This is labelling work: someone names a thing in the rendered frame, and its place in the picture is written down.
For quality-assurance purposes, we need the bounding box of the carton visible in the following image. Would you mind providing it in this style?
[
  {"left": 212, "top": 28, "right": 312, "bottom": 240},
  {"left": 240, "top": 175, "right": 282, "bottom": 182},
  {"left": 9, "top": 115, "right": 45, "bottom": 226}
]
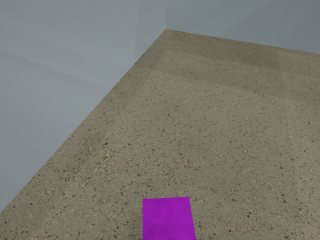
[{"left": 142, "top": 196, "right": 196, "bottom": 240}]

